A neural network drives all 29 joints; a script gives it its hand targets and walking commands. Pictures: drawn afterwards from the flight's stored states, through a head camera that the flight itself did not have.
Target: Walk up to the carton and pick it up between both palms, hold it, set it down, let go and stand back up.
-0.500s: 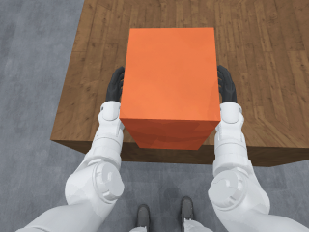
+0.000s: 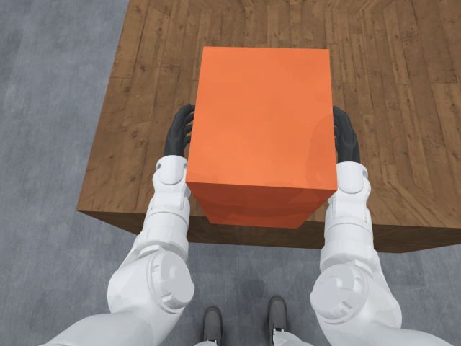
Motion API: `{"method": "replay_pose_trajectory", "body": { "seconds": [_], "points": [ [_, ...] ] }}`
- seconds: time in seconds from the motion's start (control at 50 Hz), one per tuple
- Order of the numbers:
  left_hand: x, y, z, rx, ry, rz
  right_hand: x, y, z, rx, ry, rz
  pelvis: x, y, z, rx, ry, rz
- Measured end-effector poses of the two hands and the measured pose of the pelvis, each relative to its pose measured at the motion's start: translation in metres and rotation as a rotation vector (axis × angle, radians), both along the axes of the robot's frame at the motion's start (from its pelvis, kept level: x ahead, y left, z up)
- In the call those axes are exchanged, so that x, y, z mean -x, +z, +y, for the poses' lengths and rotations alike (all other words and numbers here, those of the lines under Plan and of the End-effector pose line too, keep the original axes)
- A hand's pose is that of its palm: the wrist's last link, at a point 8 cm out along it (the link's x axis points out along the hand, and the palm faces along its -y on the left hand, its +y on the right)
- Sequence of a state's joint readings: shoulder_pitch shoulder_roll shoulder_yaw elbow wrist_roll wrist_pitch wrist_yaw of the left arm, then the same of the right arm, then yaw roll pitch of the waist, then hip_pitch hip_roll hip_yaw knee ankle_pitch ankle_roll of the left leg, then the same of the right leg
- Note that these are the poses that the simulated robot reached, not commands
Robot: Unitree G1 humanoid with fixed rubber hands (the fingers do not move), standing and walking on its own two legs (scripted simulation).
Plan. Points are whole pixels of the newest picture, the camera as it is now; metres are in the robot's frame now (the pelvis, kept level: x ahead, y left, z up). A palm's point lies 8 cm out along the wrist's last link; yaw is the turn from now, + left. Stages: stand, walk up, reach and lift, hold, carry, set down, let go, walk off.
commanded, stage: reach and lift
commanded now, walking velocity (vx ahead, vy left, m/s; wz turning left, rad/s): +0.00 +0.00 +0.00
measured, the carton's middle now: (258, 153) +0.44 -0.05 -0.07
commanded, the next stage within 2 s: none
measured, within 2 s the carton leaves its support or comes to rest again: leaves its support in 1.12 s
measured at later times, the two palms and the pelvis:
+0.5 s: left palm (176, 152) +0.43 +0.10 -0.02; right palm (343, 154) +0.41 -0.19 -0.01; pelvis +0.01 -0.01 +0.00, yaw +0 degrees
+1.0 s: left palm (167, 173) +0.39 +0.12 -0.02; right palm (336, 170) +0.38 -0.17 -0.02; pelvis +0.00 +0.00 +0.00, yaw +0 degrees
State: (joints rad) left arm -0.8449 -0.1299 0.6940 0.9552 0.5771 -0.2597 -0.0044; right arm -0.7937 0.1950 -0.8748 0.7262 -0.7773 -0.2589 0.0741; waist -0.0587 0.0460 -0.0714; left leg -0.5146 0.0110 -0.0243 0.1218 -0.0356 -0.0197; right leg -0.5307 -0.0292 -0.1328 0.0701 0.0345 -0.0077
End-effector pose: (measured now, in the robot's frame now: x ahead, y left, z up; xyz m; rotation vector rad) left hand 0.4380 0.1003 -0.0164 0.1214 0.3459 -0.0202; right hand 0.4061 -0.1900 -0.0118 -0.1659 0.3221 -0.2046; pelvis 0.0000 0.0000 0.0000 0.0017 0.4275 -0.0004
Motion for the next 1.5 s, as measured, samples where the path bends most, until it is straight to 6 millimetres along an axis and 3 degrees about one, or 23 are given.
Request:
{"method": "replay_pose_trajectory", "body": {
  "seconds": [0.68, 1.06, 1.18, 1.5],
  "points": [
    [0.012, 0.002, 0.003, 0.002, 0.021, -0.026, 0.005, -0.001, 0.004, -0.031, -0.001, -0.056, -0.005, 0.0, -0.004, 0.005, -0.001, -0.008],
    [0.051, 0.001, 0.016, -0.008, 0.07, 0.022, 0.032, -0.004, 0.018, -0.098, 0.02, -0.018, -0.001, 0.001, 0.0, 0.008, 0.006, -0.051],
    [0.06, 0.01, 0.012, 0.004, 0.079, 0.007, 0.037, 0.009, 0.014, -0.109, 0.021, -0.035, 0.002, 0.002, -0.004, 0.009, 0.008, -0.084],
    [0.073, 0.056, 0.008, 0.041, 0.082, -0.08, 0.049, 0.065, 0.01, -0.11, 0.016, -0.123, 0.018, 0.005, -0.014, 0.005, 0.023, -0.252]
  ]
}}
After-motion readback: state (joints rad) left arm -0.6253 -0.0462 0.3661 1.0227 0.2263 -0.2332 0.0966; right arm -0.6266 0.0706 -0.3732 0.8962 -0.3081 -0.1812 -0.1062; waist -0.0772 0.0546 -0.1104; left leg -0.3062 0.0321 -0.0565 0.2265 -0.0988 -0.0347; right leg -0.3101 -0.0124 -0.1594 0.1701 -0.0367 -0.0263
